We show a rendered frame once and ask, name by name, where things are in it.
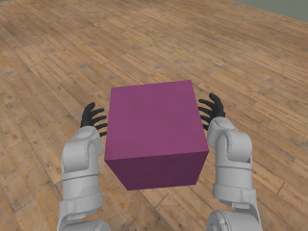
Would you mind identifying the robot left forearm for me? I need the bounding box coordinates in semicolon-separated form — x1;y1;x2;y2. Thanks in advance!
57;125;104;231

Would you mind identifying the right robot upper arm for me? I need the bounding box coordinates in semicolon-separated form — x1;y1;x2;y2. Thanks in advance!
206;209;262;231

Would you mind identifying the left robot hand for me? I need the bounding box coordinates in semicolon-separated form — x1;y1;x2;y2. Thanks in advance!
80;102;108;138

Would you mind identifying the right robot hand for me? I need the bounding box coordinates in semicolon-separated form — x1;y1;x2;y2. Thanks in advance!
198;93;225;131

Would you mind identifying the left robot upper arm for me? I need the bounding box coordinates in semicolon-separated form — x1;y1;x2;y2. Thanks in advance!
62;219;111;231

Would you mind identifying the robot right forearm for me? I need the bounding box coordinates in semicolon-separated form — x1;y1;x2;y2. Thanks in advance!
206;116;263;231

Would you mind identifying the carton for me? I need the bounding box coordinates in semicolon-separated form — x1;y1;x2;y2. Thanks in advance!
104;80;209;191

